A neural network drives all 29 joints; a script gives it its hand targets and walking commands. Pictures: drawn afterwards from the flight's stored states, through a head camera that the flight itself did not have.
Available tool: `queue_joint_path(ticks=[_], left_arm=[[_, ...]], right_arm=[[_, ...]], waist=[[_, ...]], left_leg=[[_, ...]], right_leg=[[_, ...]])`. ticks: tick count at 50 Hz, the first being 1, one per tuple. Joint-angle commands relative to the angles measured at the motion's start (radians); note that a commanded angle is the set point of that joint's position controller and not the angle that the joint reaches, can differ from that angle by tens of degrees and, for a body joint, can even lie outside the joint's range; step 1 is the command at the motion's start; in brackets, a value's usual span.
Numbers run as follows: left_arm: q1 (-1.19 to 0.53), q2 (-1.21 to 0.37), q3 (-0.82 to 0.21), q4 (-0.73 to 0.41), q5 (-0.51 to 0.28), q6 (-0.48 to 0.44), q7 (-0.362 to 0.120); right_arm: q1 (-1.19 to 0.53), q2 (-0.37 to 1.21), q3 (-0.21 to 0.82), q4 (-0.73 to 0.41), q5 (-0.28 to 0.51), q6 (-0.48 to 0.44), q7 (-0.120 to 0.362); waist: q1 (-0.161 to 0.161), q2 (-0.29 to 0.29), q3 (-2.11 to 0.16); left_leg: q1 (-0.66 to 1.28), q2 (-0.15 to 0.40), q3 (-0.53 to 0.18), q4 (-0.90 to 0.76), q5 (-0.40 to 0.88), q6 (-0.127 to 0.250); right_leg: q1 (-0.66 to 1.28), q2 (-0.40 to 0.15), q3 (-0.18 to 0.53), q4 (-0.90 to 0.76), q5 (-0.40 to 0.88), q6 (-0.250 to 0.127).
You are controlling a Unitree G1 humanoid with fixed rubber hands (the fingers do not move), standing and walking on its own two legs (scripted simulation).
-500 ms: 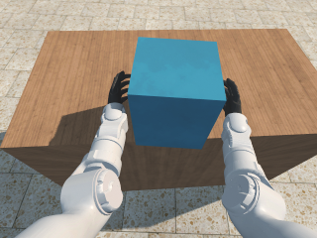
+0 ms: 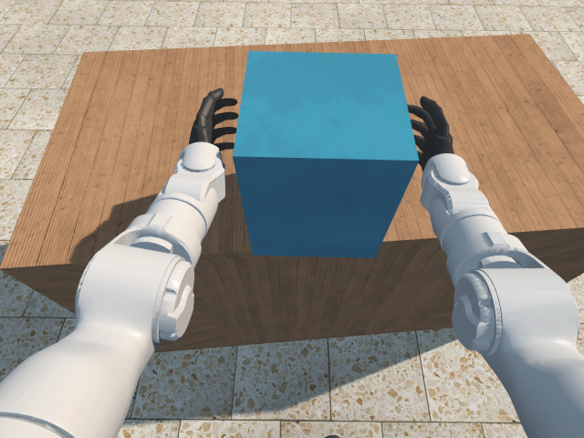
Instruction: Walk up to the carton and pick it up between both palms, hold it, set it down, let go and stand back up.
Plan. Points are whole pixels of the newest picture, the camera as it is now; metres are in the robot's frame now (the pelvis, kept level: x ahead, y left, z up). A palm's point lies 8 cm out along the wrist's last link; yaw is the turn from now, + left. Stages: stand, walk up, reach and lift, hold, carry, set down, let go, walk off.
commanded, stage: set down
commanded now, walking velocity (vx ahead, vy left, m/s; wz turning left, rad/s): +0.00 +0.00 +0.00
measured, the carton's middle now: (317, 164) +0.51 -0.02 +0.03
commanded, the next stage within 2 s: none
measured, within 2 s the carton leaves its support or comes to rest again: neither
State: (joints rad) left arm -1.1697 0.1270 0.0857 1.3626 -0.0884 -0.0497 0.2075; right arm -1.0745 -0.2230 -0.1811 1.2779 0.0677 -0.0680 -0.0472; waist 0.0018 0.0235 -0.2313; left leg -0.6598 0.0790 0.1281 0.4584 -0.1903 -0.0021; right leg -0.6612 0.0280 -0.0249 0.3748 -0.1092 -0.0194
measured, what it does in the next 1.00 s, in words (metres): stands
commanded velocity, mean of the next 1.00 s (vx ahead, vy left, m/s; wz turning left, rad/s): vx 0.00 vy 0.00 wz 0.00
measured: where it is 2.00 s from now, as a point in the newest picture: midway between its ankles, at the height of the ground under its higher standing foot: outside the picture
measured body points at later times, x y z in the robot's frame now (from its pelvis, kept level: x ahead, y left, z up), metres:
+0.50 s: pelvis -0.03 -0.02 -0.01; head +0.03 +0.00 +0.44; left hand +0.45 +0.18 +0.15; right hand +0.46 -0.22 +0.15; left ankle -0.01 +0.12 -0.73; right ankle +0.02 -0.11 -0.73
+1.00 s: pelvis -0.02 -0.02 +0.00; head +0.05 +0.00 +0.44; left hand +0.49 +0.18 +0.16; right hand +0.47 -0.22 +0.14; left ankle -0.01 +0.12 -0.73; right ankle +0.02 -0.11 -0.73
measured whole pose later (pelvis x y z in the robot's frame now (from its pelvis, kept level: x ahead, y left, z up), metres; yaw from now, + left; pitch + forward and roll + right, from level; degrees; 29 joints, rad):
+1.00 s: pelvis -0.02 -0.02 +0.00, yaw +3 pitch +21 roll -1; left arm -1.27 0.34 -0.13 1.34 -0.33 0.11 0.13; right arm -1.16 -0.32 -0.09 1.28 0.29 0.15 -0.02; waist -0.07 -0.02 -0.24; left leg -0.66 0.03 -0.04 0.47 -0.17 -0.03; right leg -0.65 0.04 -0.06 0.40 -0.11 -0.05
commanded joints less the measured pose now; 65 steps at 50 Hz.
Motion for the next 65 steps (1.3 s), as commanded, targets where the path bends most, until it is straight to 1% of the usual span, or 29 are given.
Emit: queue_joint_path(ticks=[1, 3, 6, 8, 11, 13, 15, 19, 22, 24, 27, 30, 31, 33, 35, 36, 37, 40, 42, 43, 44, 46, 48, 50, 53, 56, 60, 62, 65], left_arm=[[-0.436, 0.086, -0.034, -0.041, -0.035, -0.064, -0.017], [-0.428, 0.139, 0.002, -0.115, -0.010, -0.076, -0.026], [-0.401, 0.182, 0.047, -0.275, 0.034, -0.047, -0.032], [-0.392, 0.187, 0.053, -0.312, 0.048, -0.023, -0.043], [-0.419, 0.183, 0.005, -0.432, 0.007, 0.014, -0.043], [-0.460, 0.188, -0.036, -0.532, -0.029, 0.044, -0.036], [-0.480, 0.165, -0.084, -0.563, -0.070, 0.078, -0.032], [-0.545, 0.187, -0.159, -0.585, -0.159, 0.150, -0.022], [-0.594, 0.221, -0.181, -0.547, -0.200, 0.194, -0.019], [-0.630, 0.245, -0.192, -0.416, -0.225, 0.210, -0.021], [-0.618, 0.284, -0.187, -0.204, -0.256, 0.195, -0.046], [-0.678, 0.351, -0.165, -0.158, -0.269, 0.151, -0.063], [-0.688, 0.365, -0.159, -0.093, -0.265, 0.138, -0.068], [-0.727, 0.400, -0.156, -0.083, -0.264, 0.128, -0.073], [-0.737, 0.402, -0.168, -0.080, -0.267, 0.126, -0.076], [-0.747, 0.402, -0.175, -0.121, -0.275, 0.128, -0.074], [-0.733, 0.399, -0.194, -0.091, -0.277, 0.132, -0.077], [-0.714, 0.361, -0.223, -0.089, -0.283, 0.132, -0.087], [-0.707, 0.336, -0.233, -0.074, -0.282, 0.119, -0.092], [-0.676, 0.329, -0.225, -0.101, -0.276, 0.114, -0.094], [-0.704, 0.326, -0.232, -0.145, -0.277, 0.111, -0.092], [-0.662, 0.289, -0.221, -0.177, -0.250, 0.107, -0.087], [-0.651, 0.270, -0.205, -0.265, -0.221, 0.111, -0.082], [-0.645, 0.268, -0.173, -0.359, -0.192, 0.127, -0.072], [-0.619, 0.282, -0.114, -0.530, -0.154, 0.179, -0.052], [-0.560, 0.300, -0.045, -0.663, -0.127, 0.256, -0.039], [-0.452, 0.358, 0.058, -0.737, -0.079, 0.341, -0.063], [-0.384, 0.351, 0.082, -0.738, -0.059, 0.360, -0.082], [-0.275, 0.320, 0.107, -0.755, -0.019, 0.360, -0.115]], right_arm=[[-0.497, -0.109, 0.091, -0.065, 0.083, -0.029, 0.003], [-0.487, -0.163, 0.085, -0.109, 0.091, -0.036, 0.013], [-0.464, -0.227, 0.059, -0.172, 0.104, -0.049, 0.026], [-0.448, -0.244, 0.042, -0.154, 0.102, -0.050, 0.034], [-0.472, -0.287, 0.031, -0.219, 0.126, -0.045, 0.049], [-0.502, -0.343, 0.010, -0.279, 0.138, -0.033, 0.060], [-0.520, -0.360, 0.000, -0.288, 0.140, -0.011, 0.070], [-0.573, -0.423, 0.012, -0.304, 0.179, 0.046, 0.089], [-0.626, -0.435, 0.039, -0.293, 0.221, 0.096, 0.101], [-0.668, -0.419, 0.056, -0.226, 0.233, 0.136, 0.106], [-0.664, -0.355, 0.126, -0.145, 0.261, 0.185, 0.107], [-0.704, -0.321, 0.157, -0.186, 0.281, 0.209, 0.090], [-0.704, -0.290, 0.161, -0.151, 0.273, 0.221, 0.082], [-0.718, -0.280, 0.153, -0.173, 0.266, 0.238, 0.064], [-0.706, -0.285, 0.138, -0.160, 0.256, 0.250, 0.051], [-0.709, -0.307, 0.129, -0.183, 0.254, 0.250, 0.047], [-0.681, -0.293, 0.110, -0.156, 0.237, 0.255, 0.040], [-0.670, -0.315, 0.083, -0.135, 0.214, 0.243, 0.033], [-0.678, -0.314, 0.076, -0.134, 0.205, 0.219, 0.030], [-0.657, -0.313, 0.085, -0.166, 0.209, 0.202, 0.027], [-0.683, -0.335, 0.067, -0.204, 0.208, 0.186, 0.023], [-0.650, -0.338, 0.070, -0.211, 0.215, 0.158, 0.022], [-0.651, -0.367, 0.061, -0.257, 0.225, 0.125, 0.021], [-0.640, -0.395, 0.061, -0.282, 0.246, 0.107, 0.024], [-0.624, -0.426, 0.076, -0.358, 0.279, 0.106, 0.030], [-0.593, -0.439, 0.106, -0.430, 0.306, 0.138, 0.034], [-0.541, -0.404, 0.160, -0.520, 0.322, 0.195, 0.014], [-0.491, -0.363, 0.182, -0.555, 0.321, 0.221, -0.008], [-0.375, -0.298, 0.200, -0.593, 0.318, 0.237, -0.035]], waist=[[0.018, -0.078, -0.784], [0.014, -0.071, -0.835], [-0.005, -0.048, -0.907], [-0.022, -0.040, -0.854], [-0.048, -0.013, -0.869], [-0.060, 0.030, -0.930], [-0.079, 0.050, -0.949], [-0.083, 0.061, -0.941], [-0.069, 0.046, -0.888], [-0.062, 0.018, -0.775], [-0.040, -0.081, -0.636], [-0.014, -0.127, -0.680], [-0.010, -0.155, -0.653], [-0.016, -0.169, -0.677], [-0.027, -0.139, -0.689], [-0.033, -0.113, -0.720], [-0.059, -0.086, -0.680], [-0.093, -0.020, -0.647], [-0.097, 0.008, -0.637], [-0.090, 0.006, -0.667], [-0.103, 0.037, -0.724], [-0.095, 0.074, -0.781], [-0.096, 0.114, -0.882], [-0.085, 0.139, -0.936], [-0.061, 0.130, -0.998], [-0.040, 0.064, -0.994], [-0.012, -0.088, -0.899], [-0.013, -0.156, -0.823], [-0.011, -0.168, -0.733]], left_leg=[[0.310, -0.036, -0.090, 0.088, 0.408, -0.061], [0.232, -0.045, -0.084, 0.054, 0.408, -0.060], [0.260, -0.057, -0.082, 0.061, 0.523, -0.071], [0.282, -0.060, -0.079, 0.059, 0.505, -0.072], [0.361, -0.059, -0.092, 0.069, 0.511, -0.081], [0.438, -0.054, -0.100, 0.084, 0.529, -0.097], [0.494, -0.048, -0.119, 0.107, 0.530, -0.104], [0.530, -0.039, -0.148, 0.110, 0.451, -0.101], [0.471, -0.046, -0.151, 0.091, 0.336, -0.080], [0.366, -0.050, -0.159, 0.055, 0.167, -0.051], [0.166, -0.068, -0.150, 0.021, -0.007, 0.006], [0.005, -0.089, -0.125, 0.015, -0.038, 0.034], [-0.056, -0.093, -0.121, 0.007, -0.071, 0.045], [-0.131, -0.100, -0.107, -0.012, -0.085, 0.045], [-0.117, -0.096, -0.110, -0.032, -0.078, 0.034], [-0.081, -0.090, -0.113, -0.048, -0.055, 0.024], [-0.065, -0.086, -0.120, -0.058, -0.059, 0.018], [0.076, -0.071, -0.139, -0.067, 0.000, -0.015], [0.156, -0.065, -0.148, -0.054, 0.040, -0.032], [0.197, -0.063, -0.151, -0.044, 0.093, -0.039], [0.242, -0.061, -0.151, -0.030, 0.150, -0.055], [0.344, -0.056, -0.156, 0.013, 0.295, -0.082], [0.445, -0.052, -0.154, 0.060, 0.453, -0.118], [0.534, -0.045, -0.154, 0.090, 0.556, -0.140], [0.590, -0.045, -0.149, 0.105, 0.640, -0.153], [0.521, -0.057, -0.142, 0.077, 0.623, -0.137], [0.272, -0.099, -0.115, -0.046, 0.421, -0.066], [0.180, -0.118, -0.112, -0.115, 0.307, -0.023], [0.192, -0.129, -0.107, -0.167, 0.275, 0.004]], right_leg=[[0.362, 0.006, -0.001, 0.097, 0.472, 0.029], [0.496, -0.001, 0.011, 0.123, 0.575, 0.037], [0.531, 0.009, 0.012, 0.137, 0.697, 0.051], [0.500, 0.015, 0.006, 0.123, 0.663, 0.046], [0.423, 0.028, -0.012, 0.101, 0.601, 0.040], [0.362, 0.035, -0.025, 0.083, 0.555, 0.028], [0.278, 0.042, -0.037, 0.072, 0.481, 0.017], [0.199, 0.044, -0.048, 0.061, 0.363, 0.008], [0.208, 0.035, -0.040, 0.063, 0.300, 0.015], [0.214, 0.017, -0.025, 0.058, 0.171, 0.019], [0.308, -0.017, 0.020, 0.061, 0.030, 0.035], [0.455, -0.049, 0.083, 0.071, 0.010, 0.049], [0.493, -0.060, 0.099, 0.076, -0.022, 0.049], [0.592, -0.073, 0.122, 0.085, -0.002, 0.053], [0.619, -0.077, 0.123, 0.084, 0.004, 0.052], [0.623, -0.070, 0.112, 0.081, 0.037, 0.049], [0.603, -0.061, 0.092, 0.081, 0.059, 0.043], [0.498, -0.039, 0.048, 0.060, 0.101, 0.032], [0.421, -0.031, 0.027, 0.049, 0.125, 0.025], [0.433, -0.027, 0.024, 0.048, 0.186, 0.025], [0.416, -0.019, 0.009, 0.055, 0.242, 0.023], [0.390, -0.005, -0.008, 0.068, 0.345, 0.018], [0.371, 0.012, -0.026, 0.081, 0.469, 0.014], [0.343, 0.025, -0.038, 0.078, 0.523, 0.009], [0.375, 0.038, -0.044, 0.081, 0.617, 0.009], [0.531, 0.036, -0.023, 0.102, 0.750, 0.021], [0.887, -0.009, 0.045, 0.152, 0.941, 0.073], [1.023, -0.040, 0.087, 0.161, 0.972, 0.102], [1.076, -0.064, 0.113, 0.155, 0.956, 0.121]])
